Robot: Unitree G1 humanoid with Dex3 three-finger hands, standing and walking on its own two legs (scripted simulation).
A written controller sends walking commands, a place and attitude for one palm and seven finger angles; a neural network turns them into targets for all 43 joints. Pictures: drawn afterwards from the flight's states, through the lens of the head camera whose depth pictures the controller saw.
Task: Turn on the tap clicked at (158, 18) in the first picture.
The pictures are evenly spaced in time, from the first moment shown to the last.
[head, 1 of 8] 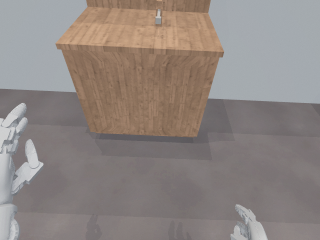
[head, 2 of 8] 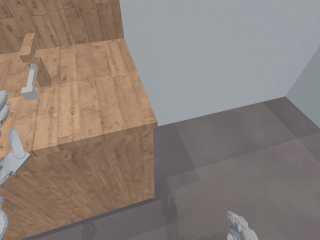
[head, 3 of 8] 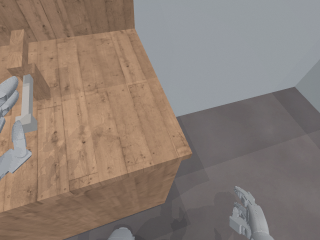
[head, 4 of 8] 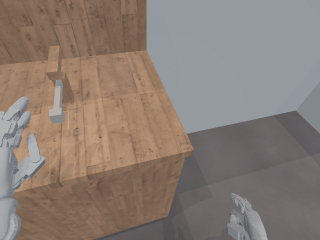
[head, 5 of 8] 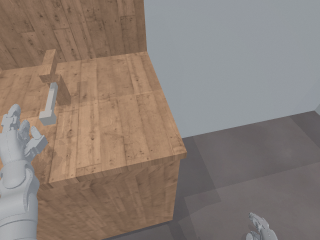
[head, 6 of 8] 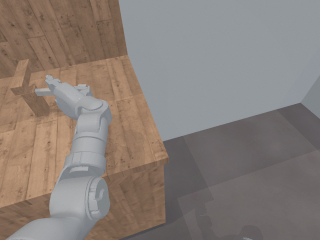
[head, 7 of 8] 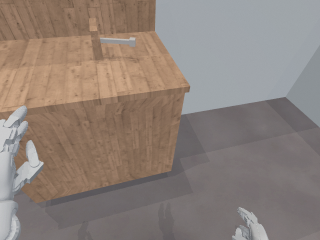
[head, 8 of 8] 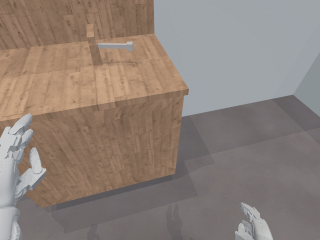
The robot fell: no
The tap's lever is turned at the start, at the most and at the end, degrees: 0 73 73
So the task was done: yes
